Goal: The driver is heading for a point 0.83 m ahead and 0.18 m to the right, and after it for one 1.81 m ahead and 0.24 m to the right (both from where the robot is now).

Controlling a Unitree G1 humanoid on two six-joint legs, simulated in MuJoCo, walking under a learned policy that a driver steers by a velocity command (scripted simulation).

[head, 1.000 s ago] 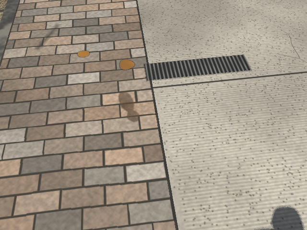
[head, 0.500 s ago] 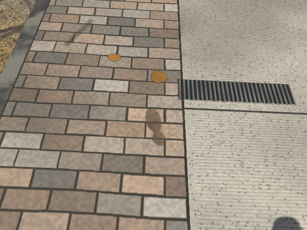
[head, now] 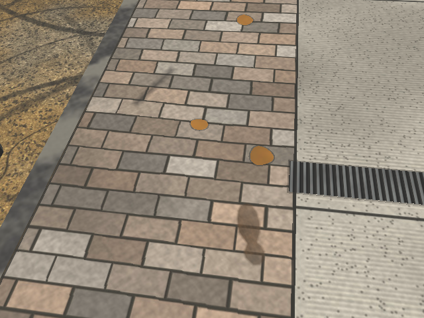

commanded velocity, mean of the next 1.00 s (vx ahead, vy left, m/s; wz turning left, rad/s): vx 0.49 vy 0.00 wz -0.28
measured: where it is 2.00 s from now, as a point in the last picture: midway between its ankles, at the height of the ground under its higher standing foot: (276, 227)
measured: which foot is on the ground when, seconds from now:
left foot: up 0.00-0.10, down 0.12-0.68, up 0.70-1.00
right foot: down 0.00-0.14, up 0.16-0.64, down 0.66-1.00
